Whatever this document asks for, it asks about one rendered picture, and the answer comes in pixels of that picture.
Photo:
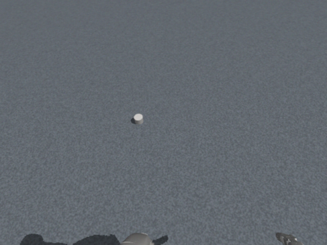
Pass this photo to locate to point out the right robot hand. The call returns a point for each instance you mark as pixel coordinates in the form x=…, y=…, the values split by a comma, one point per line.
x=288, y=239

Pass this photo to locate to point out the tin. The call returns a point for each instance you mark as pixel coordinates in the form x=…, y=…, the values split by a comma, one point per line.
x=138, y=118

